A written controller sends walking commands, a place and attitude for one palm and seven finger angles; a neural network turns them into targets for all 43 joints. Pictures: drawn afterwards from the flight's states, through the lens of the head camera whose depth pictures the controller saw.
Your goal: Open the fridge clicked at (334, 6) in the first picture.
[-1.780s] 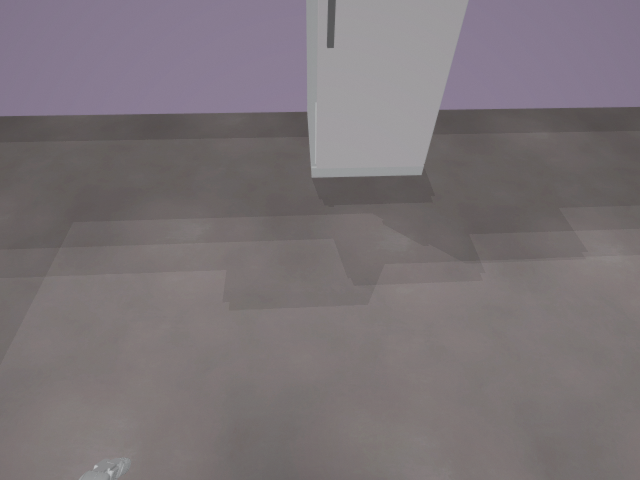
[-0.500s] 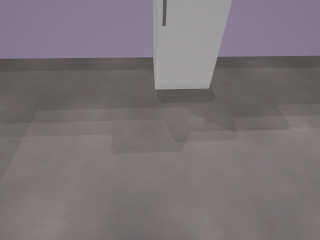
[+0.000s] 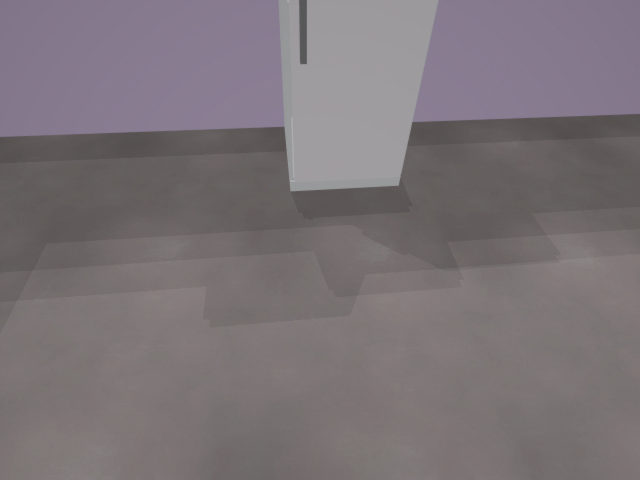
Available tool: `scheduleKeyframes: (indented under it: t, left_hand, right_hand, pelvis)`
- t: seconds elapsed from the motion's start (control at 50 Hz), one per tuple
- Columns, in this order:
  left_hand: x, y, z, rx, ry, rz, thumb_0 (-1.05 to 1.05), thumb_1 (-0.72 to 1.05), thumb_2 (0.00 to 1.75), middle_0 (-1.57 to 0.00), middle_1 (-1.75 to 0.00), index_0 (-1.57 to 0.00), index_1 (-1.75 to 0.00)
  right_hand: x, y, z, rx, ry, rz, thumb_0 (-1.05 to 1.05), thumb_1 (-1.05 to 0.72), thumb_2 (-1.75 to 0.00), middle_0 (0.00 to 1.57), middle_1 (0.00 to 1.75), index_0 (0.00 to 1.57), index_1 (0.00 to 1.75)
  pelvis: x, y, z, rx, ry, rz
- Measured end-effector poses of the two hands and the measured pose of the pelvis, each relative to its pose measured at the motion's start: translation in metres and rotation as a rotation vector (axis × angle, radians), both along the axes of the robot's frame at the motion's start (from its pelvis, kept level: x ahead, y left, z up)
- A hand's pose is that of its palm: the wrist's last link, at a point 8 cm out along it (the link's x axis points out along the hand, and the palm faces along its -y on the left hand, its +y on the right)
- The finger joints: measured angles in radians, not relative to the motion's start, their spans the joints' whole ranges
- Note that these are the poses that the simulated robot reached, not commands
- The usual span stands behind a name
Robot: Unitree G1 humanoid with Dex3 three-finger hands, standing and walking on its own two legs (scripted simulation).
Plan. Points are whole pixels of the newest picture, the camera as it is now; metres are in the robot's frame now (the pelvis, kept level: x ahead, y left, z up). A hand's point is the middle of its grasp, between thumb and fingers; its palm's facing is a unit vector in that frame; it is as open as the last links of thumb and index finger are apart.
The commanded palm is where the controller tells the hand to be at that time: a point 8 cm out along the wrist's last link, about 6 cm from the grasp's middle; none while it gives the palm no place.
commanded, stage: walk to a spot facing it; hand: left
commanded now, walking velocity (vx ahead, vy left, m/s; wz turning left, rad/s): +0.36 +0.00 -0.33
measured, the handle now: out of the picture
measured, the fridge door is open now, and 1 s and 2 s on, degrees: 0 0 0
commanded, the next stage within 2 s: turn to face it in 1.66 s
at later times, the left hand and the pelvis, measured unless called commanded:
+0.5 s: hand out of the picture +0.08 +0.17 -0.18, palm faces -0.03 -0.99 -0.14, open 7.4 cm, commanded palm none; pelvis +0.18 +0.01 -0.02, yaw -9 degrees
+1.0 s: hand (287, 282) +0.52 +0.10 -0.16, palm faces -0.27 -0.94 -0.22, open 7.4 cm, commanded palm none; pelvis +0.37 -0.05 +0.00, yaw -16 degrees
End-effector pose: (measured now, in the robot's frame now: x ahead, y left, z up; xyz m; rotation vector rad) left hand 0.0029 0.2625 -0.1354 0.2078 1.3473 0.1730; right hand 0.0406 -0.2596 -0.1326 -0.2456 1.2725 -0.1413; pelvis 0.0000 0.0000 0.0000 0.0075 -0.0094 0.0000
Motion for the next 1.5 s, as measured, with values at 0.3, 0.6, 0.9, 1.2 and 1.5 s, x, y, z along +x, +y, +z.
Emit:
scheduleKeyframes:
  t: [0.3, 0.6, 0.9, 1.2, 1.5]
  left_hand:
    - [0.017, -0.071, 0.002, -0.082, 0.160, 0.036, 0.00, 0.90, 0.90, -0.20, -0.30, -0.20, -0.30]
    - [0.182, -0.012, -0.025, -0.070, 0.194, -0.075, 0.01, 0.90, 0.90, -0.20, -0.30, -0.20, -0.30]
    - [0.497, -0.084, 0.013, -0.045, -0.244, -0.352, 0.00, 0.91, 0.90, -0.19, -0.30, -0.20, -0.30]
    - [0.501, -0.092, 0.000, -0.050, 0.051, -0.241, 0.00, 0.93, 0.90, -0.20, -0.30, -0.20, -0.30]
    - [0.664, -0.089, -0.016, -0.101, 0.086, -0.277, 0.01, 0.91, 0.90, -0.20, -0.30, -0.20, -0.30]
  right_hand:
    - [0.046, 0.009, -0.009, 0.087, 0.087, -0.126, 0.01, -0.91, -0.89, 0.20, 0.30, 0.20, 0.30]
    - [0.237, 0.046, -0.003, 0.055, -0.209, -0.178, 0.00, -0.91, -0.89, 0.20, 0.30, 0.20, 0.30]
    - [0.180, 0.021, -0.022, 0.100, 0.157, -0.428, 0.00, -0.92, -0.90, 0.20, 0.30, 0.19, 0.30]
    - [0.392, -0.034, 0.002, 0.075, -0.026, -0.357, 0.01, -0.93, -0.90, 0.20, 0.30, 0.19, 0.30]
    - [0.532, -0.021, 0.013, -0.006, -0.088, -0.414, 0.00, -0.94, -0.89, 0.20, 0.30, 0.20, 0.30]
  pelvis:
    - [0.089, -0.018, 0.003, 0.003, 0.014, -0.079]
    - [0.218, 0.017, -0.014, 0.001, -0.011, -0.205]
    - [0.336, -0.026, -0.007, 0.025, -0.001, -0.282]
    - [0.461, -0.057, 0.007, -0.026, 0.019, -0.292]
    - [0.610, -0.046, 0.005, -0.019, -0.007, -0.368]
